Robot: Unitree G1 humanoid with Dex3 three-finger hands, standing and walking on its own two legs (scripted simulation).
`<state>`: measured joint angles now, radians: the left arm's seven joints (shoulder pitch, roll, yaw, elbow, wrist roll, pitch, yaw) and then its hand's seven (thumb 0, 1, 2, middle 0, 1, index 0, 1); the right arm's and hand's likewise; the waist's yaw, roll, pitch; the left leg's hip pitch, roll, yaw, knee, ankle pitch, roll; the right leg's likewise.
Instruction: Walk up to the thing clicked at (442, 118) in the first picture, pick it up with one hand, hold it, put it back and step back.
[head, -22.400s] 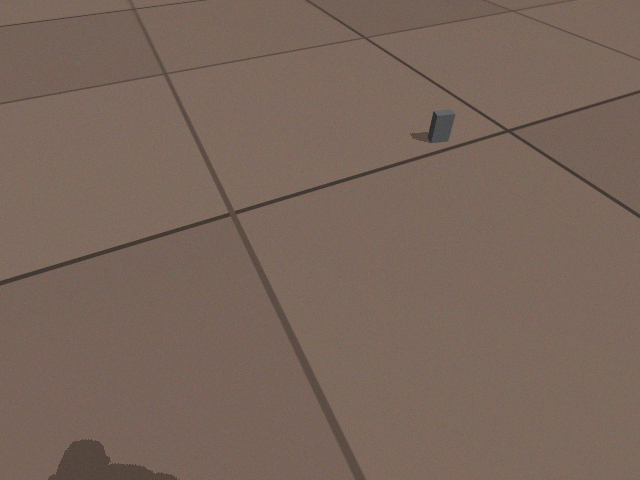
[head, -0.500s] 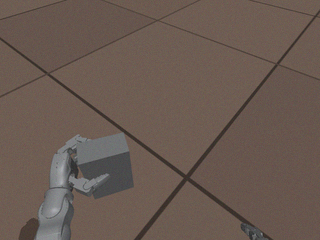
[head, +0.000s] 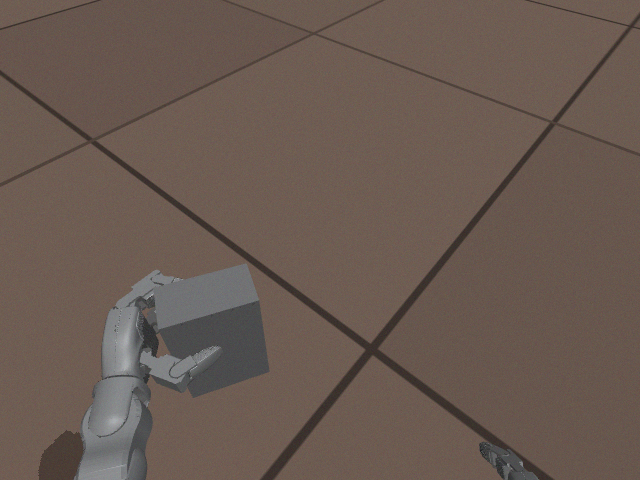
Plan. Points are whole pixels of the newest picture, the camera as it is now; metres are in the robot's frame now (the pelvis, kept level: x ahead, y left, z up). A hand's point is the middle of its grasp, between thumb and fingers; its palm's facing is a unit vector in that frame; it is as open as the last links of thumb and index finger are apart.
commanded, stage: crouch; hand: left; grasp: from the side
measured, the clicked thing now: (218, 334) +0.32 +0.13 +0.01
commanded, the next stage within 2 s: lower in 1.80 s
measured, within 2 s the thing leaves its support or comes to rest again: neither
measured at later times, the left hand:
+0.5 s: hand (204, 379) +0.34 +0.19 -0.18, palm faces +0.18 -0.98 -0.01, open 9.9 cm
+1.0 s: hand (218, 413) +0.35 +0.21 -0.40, palm faces +0.21 -0.98 -0.04, open 9.9 cm
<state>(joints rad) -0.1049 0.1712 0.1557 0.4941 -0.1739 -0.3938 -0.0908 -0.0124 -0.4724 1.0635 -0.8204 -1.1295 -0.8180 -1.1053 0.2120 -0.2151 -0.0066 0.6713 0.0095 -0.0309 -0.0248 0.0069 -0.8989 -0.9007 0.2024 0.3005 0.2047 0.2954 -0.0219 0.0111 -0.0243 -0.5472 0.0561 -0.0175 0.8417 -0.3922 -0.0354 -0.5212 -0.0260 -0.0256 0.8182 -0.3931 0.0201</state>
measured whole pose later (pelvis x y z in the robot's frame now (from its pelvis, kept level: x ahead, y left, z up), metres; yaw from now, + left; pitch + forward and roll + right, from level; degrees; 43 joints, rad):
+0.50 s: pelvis -0.03 +0.00 -0.16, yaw -1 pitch +28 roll -2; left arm -0.33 0.21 0.30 0.85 -0.16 -0.76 -0.09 -0.01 -0.48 1.08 -0.82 -1.13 -0.82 -1.11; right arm 0.14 -0.25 -0.02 0.69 -0.06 -0.03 0.05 0.00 -0.90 -0.90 0.20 0.30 0.20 0.30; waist -0.06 0.00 -0.19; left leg -1.46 0.06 -0.07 1.61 -0.64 -0.04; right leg -1.42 -0.02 -0.02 1.58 -0.64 0.02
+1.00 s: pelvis -0.08 +0.00 -0.35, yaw -3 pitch +31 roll -4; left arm -0.57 0.35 0.46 1.07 -0.10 -0.82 -0.10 -0.01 -0.53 1.14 -0.81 -1.19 -0.81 -1.16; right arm 0.06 -0.26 0.03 0.74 -0.11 -0.01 0.09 0.00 -0.92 -0.91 0.20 0.30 0.21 0.30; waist -0.11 -0.03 -0.12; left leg -2.09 0.03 -0.13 2.22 -0.68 -0.06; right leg -2.05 -0.01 -0.02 2.18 -0.68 0.02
